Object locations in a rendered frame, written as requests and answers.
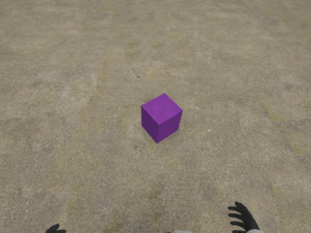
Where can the carton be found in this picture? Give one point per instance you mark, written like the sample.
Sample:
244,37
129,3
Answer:
160,117

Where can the right robot hand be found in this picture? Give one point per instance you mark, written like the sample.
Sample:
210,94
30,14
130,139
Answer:
248,222

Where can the left robot hand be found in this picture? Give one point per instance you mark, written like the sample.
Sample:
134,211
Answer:
54,228

